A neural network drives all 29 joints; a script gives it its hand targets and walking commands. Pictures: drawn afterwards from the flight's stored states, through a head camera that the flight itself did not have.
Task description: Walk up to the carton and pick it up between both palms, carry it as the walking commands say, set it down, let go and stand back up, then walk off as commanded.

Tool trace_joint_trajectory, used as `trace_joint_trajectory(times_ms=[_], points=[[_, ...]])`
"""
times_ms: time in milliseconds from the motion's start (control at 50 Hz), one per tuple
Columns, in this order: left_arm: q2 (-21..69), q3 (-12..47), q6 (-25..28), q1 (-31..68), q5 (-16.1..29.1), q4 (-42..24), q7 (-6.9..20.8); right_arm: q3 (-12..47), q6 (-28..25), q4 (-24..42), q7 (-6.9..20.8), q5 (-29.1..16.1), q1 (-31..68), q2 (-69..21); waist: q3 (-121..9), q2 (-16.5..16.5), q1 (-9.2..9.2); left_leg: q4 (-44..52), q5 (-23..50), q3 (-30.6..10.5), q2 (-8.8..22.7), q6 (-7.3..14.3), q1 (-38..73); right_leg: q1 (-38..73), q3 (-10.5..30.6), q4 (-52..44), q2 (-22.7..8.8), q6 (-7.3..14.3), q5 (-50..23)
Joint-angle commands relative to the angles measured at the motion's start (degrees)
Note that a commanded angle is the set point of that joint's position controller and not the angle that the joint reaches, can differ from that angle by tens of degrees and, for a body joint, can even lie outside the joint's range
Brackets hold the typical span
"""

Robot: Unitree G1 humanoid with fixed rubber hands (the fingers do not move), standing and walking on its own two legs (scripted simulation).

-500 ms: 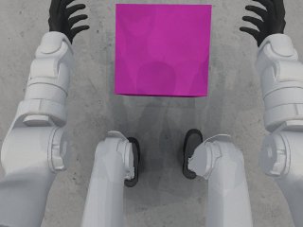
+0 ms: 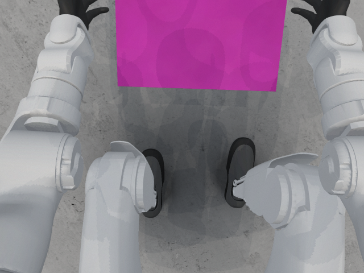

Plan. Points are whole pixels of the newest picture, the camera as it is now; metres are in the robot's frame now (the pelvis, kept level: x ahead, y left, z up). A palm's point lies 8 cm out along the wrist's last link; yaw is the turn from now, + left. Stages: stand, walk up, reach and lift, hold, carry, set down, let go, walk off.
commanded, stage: reach and lift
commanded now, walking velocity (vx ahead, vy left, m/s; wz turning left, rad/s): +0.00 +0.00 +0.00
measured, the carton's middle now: (197, 27) +0.54 +0.01 -0.27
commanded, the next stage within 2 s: none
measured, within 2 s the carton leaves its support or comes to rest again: leaves its support in 1.72 s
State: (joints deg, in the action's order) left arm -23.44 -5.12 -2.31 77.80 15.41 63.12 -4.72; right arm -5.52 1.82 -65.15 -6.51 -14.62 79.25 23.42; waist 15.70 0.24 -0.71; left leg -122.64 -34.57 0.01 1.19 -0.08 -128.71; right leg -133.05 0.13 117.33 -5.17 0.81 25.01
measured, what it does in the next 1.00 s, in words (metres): stands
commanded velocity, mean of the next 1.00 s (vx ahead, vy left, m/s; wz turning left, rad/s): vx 0.00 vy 0.00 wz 0.00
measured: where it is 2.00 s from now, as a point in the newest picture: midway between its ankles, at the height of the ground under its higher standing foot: (194, 188)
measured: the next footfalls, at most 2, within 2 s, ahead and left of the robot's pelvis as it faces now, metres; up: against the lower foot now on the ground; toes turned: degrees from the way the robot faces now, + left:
none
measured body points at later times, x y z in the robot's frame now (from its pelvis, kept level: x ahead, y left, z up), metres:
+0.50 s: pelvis +0.00 +0.00 -0.02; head +0.37 +0.01 +0.23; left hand +0.54 +0.21 -0.20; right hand +0.55 -0.20 -0.20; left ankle +0.10 +0.12 -0.35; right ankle +0.14 -0.13 -0.35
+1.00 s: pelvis -0.01 +0.00 -0.02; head +0.37 +0.00 +0.23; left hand +0.54 +0.18 -0.21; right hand +0.55 -0.18 -0.21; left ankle +0.10 +0.12 -0.35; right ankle +0.14 -0.13 -0.35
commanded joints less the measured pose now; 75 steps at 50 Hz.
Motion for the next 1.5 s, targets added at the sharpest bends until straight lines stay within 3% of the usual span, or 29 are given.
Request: trace_joint_trajectory(times_ms=[0, 160, 260, 520, 800, 900, 1080, 1240, 1360, 1480], points=[[-8.4, 0.3, 1.5, 14.1, 0.8, -4.4, -0.3, 0.1, -1.8, 3.8, 0.0, -1.0, 14.5, 8.0, -67.4, -0.7, -0.31, 11.8, 16.8, 1.3, -1.4, -1.5, 23.6, 44.9, -0.3, -1.5, 3.7, -1.8, -15.2], [-9.0, 3.2, 2.0, 17.1, 2.2, -6.7, -1.4, 2.8, -2.6, 1.2, 0.0, -4.7, 15.4, 8.7, -72.0, 1.4, -0.45, 9.2, 19.0, 0.9, -1.0, -1.9, 30.6, 44.7, -0.9, 1.3, 3.2, -1.5, -16.1], [-7.8, 3.6, 1.7, 16.7, 2.1, -5.7, -1.7, 2.3, -2.5, -0.6, 0.0, -4.4, 15.0, 8.7, -67.3, 2.2, -0.01, 9.3, 17.5, 0.7, -1.1, -1.9, 29.7, 41.3, -1.0, 1.3, 3.2, -1.4, -14.0], [-5.6, 3.7, 2.2, 15.9, 2.4, -1.1, -1.5, 2.0, -3.4, -1.6, -0.2, -3.0, 15.3, 6.8, -61.9, -0.1, 0.26, 10.2, 15.8, 0.3, -1.7, -1.6, 23.6, 39.2, -0.4, 0.2, 3.8, -1.6, -12.6], [-3.6, 4.6, 3.2, 19.0, 2.3, -1.3, -2.5, 4.4, -3.9, -1.6, -1.9, -3.2, 17.8, 2.8, -64.9, -0.4, -0.56, 10.1, 16.0, 1.2, -2.5, -1.6, 24.2, 43.5, 0.0, -0.2, 5.2, -1.6, -13.6], [0.2, 7.1, 3.5, 20.7, 3.4, -2.0, -2.4, 5.4, -4.3, -1.6, -2.2, -3.1, 18.7, 0.2, -64.8, 0.1, 0.63, 10.4, 16.5, 1.0, -2.9, -1.7, 24.8, 43.7, 0.0, -0.6, 5.5, -1.4, -14.3], [6.8, 10.6, 4.2, 24.1, 4.8, -2.9, -1.9, 9.4, -4.7, -0.9, -1.1, -5.0, 22.1, -6.2, -65.2, 0.1, 0.31, 11.1, 17.7, 0.5, -3.6, -1.5, 26.9, 43.3, -0.2, -0.9, 6.1, -1.2, -14.9], [18.0, 13.8, 4.6, 29.8, 5.6, -3.6, 0.6, 13.4, -4.8, 0.4, 1.4, -6.5, 27.4, -16.7, -65.5, 0.1, 0.44, 11.0, 17.4, 0.4, -4.6, -1.2, 28.0, 43.2, -0.7, -1.0, 6.8, -1.0, -14.5], [39.6, 16.5, 2.9, 37.5, 4.3, -6.0, 6.5, 15.3, -3.1, 3.8, 7.0, -5.2, 35.6, -37.9, -64.4, -0.2, 0.88, 10.1, 16.1, 1.4, -5.9, -1.0, 25.8, 42.1, -1.8, -0.5, 7.8, -0.6, -13.4], [48.2, 14.5, 0.4, 38.9, 1.4, -9.0, 10.3, 13.7, -1.0, 5.3, 10.7, -3.0, 36.2, -46.9, -62.6, -0.3, 0.79, 9.0, 15.4, 2.6, -6.4, -0.7, 24.1, 39.5, -2.9, 0.2, 8.2, -0.4, -13.2]])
